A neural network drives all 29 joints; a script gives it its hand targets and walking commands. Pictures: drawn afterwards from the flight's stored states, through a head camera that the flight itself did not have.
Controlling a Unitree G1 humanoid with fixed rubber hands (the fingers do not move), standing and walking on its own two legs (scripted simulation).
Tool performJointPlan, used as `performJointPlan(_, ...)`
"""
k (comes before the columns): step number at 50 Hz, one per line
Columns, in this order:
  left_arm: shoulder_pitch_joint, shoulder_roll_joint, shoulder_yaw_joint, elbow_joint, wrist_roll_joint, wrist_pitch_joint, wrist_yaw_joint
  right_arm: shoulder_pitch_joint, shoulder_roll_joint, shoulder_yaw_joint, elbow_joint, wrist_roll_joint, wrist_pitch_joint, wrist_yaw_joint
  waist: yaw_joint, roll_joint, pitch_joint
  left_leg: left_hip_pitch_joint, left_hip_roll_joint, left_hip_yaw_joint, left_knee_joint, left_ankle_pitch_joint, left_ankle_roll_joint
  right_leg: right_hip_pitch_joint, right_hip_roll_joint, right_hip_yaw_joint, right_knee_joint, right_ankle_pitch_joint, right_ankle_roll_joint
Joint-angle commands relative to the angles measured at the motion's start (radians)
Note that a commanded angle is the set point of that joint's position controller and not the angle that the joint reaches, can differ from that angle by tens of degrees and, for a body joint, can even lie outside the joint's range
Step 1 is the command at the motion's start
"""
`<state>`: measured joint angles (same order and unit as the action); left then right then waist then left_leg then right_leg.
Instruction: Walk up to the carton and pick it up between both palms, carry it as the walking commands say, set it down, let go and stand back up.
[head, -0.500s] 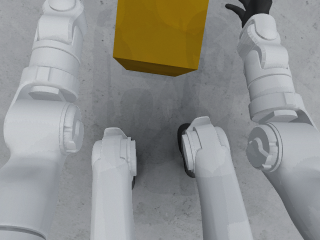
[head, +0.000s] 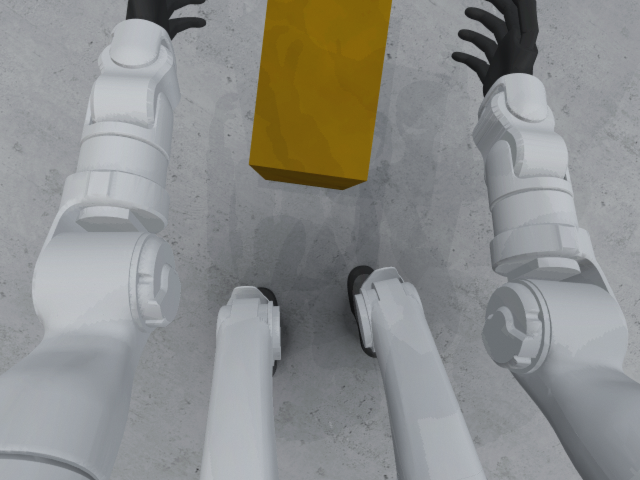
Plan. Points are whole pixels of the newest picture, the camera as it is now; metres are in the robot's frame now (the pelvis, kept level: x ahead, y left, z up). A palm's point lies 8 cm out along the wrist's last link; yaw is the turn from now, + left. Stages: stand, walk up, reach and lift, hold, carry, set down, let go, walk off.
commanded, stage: set down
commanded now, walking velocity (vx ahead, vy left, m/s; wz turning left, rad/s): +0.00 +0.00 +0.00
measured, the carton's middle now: (316, 99) +0.57 -0.04 -0.41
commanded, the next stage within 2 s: let go in 0.52 s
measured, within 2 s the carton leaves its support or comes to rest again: neither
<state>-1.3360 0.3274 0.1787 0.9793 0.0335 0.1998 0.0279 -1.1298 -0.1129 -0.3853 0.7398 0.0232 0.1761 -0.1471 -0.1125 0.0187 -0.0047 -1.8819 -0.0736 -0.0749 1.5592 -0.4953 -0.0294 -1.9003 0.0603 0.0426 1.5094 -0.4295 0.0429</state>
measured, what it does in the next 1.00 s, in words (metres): rises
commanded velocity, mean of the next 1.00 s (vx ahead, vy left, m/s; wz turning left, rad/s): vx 0.00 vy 0.00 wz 0.00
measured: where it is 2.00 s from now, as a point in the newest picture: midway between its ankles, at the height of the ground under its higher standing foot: (316, 338)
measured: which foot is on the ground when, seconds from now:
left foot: down 0.00-1.00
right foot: down 0.00-1.00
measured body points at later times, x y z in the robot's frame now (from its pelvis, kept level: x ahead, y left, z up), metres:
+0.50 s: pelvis +0.02 +0.00 +0.12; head +0.33 +0.00 +0.45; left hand +0.58 +0.14 +0.01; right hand +0.50 -0.21 +0.01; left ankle +0.08 +0.12 -0.52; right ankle +0.10 -0.13 -0.52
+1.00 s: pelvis +0.07 -0.01 +0.19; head +0.26 +0.00 +0.60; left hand +0.42 +0.19 +0.08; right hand +0.37 -0.23 +0.09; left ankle +0.08 +0.12 -0.52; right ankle +0.10 -0.12 -0.52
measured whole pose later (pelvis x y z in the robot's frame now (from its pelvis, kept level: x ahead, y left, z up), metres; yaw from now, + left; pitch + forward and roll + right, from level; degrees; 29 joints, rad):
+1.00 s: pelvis +0.07 -0.01 +0.19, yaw +2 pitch +27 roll +0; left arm -0.37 0.12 0.18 0.59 0.11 0.08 0.06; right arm -0.24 -0.13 -0.18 0.51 -0.05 0.06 0.09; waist -0.08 -0.01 -0.05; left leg -0.88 -0.05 -0.10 0.68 -0.27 -0.02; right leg -0.91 0.02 0.05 0.67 -0.23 0.01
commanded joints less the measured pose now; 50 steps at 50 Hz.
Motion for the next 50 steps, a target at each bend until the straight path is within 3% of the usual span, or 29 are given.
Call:
performJointPlan(1,-0.278,0.084,0.017,-0.123,0.016,-0.018,-0.007,-0.191,-0.093,-0.008,-0.127,-0.012,-0.017,0.007,-0.031,0.104,-1.104,0.659,-0.033,0.103,-0.207,0.326,-0.001,0.653,0.034,-0.151,-0.168,0.393,0.058)
performJointPlan(15,-0.188,0.055,0.067,-0.122,0.079,-0.031,-0.050,-0.087,-0.041,-0.045,-0.155,-0.074,-0.021,0.044,-0.029,0.090,-1.008,0.887,-0.031,0.090,-0.505,0.411,0.013,0.889,0.019,-0.131,-0.471,0.480,0.063)
performJointPlan(22,-0.150,-0.005,0.123,-0.064,0.137,-0.058,-0.069,-0.060,0.004,-0.096,-0.097,-0.150,-0.048,0.066,-0.036,0.085,-0.871,0.914,-0.026,0.072,-0.627,0.424,0.008,0.889,0.012,-0.131,-0.583,0.472,0.057)
performJointPlan(29,0.012,-0.078,0.158,-0.156,0.187,-0.057,-0.009,0.071,-0.042,-0.092,-0.124,-0.215,-0.075,0.115,-0.029,0.090,-1.003,1.068,-0.024,0.057,-0.658,0.630,-0.020,0.972,0.032,-0.143,-0.621,0.592,0.037)
performJointPlan(35,0.329,-0.147,0.081,-0.393,0.155,-0.069,0.062,0.368,-0.081,0.026,-0.284,-0.179,-0.085,0.175,-0.006,0.077,-1.166,1.246,-0.017,0.044,-0.701,0.815,-0.010,1.187,0.025,-0.103,-0.654,0.762,0.015)
performJointPlan(38,0.478,-0.171,0.048,-0.507,0.121,-0.082,0.079,0.494,-0.091,0.093,-0.355,-0.134,-0.090,0.206,0.015,0.032,-1.109,1.187,-0.022,0.050,-0.756,0.750,0.000,1.342,0.004,-0.071,-0.678,0.809,0.004)
performJointPlan(41,0.583,-0.158,0.028,-0.559,0.095,-0.094,0.069,0.596,-0.090,0.140,-0.378,-0.099,-0.092,0.223,0.016,-0.009,-0.996,1.121,-0.027,0.055,-0.813,0.614,0.004,1.463,-0.017,-0.045,-0.715,0.795,0.002)
performJointPlan(45,0.763,-0.158,0.012,-0.519,0.082,-0.121,0.043,0.767,-0.090,0.175,-0.342,-0.081,-0.111,0.234,0.017,-0.010,-0.771,1.184,-0.016,0.051,-0.886,0.467,0.002,1.458,-0.028,-0.033,-0.798,0.651,0.005)
performJointPlan(50,0.949,-0.155,-0.002,-0.461,0.064,-0.158,0.020,0.940,-0.091,0.216,-0.311,-0.063,-0.146,0.237,0.035,-0.009,-0.522,1.277,0.006,0.044,-0.960,0.370,-0.001,1.453,-0.032,-0.042,-0.886,0.488,0.000)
